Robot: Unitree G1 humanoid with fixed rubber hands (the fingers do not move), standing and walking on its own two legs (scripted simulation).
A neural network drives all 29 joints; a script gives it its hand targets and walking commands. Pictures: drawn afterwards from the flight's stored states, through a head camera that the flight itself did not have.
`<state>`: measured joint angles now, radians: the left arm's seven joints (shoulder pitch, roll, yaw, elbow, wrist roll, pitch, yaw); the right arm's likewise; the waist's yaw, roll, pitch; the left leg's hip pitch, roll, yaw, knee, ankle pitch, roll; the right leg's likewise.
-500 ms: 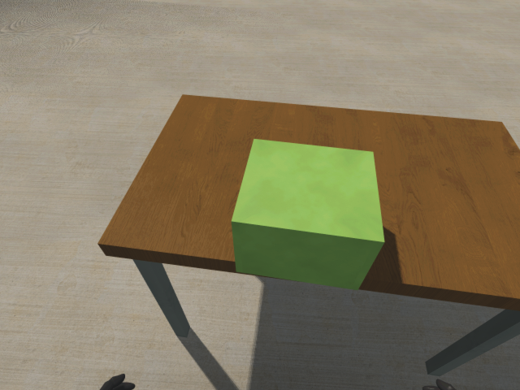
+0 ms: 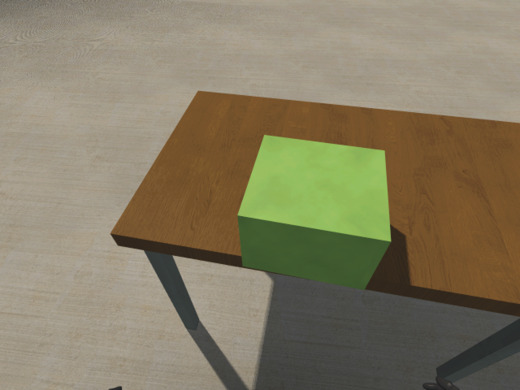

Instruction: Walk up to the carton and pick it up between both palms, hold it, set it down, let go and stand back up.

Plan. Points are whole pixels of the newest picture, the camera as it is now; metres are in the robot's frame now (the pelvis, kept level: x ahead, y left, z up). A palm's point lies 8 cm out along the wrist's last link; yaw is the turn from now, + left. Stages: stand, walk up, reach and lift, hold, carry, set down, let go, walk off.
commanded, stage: walk up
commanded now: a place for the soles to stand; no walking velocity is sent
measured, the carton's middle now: (312, 209) +0.45 -0.05 +0.00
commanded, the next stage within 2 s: reach and lift in 1.72 s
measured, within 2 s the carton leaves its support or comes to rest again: neither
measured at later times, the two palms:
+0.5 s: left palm out of the picture +0.00 +0.21 -0.09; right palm out of the picture +0.14 -0.29 -0.09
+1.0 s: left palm out of the picture +0.04 +0.22 -0.09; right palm out of the picture +0.06 -0.30 -0.09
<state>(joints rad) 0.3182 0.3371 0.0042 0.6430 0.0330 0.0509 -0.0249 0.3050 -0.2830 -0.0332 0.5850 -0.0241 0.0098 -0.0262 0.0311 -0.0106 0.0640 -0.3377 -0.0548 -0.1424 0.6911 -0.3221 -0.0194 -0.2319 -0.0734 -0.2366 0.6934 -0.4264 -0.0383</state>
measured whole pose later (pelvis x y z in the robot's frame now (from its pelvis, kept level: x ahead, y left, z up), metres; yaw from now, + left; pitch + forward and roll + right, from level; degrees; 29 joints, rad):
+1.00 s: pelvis -0.01 -0.04 +0.02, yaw -4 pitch -1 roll +0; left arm 0.43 0.27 0.01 0.68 0.01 -0.01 -0.01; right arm 0.26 -0.26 0.00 0.77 -0.02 0.00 0.00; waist 0.01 0.00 0.02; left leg -0.23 0.02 0.10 0.50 -0.26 0.02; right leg -0.21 0.03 -0.03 0.50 -0.27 -0.04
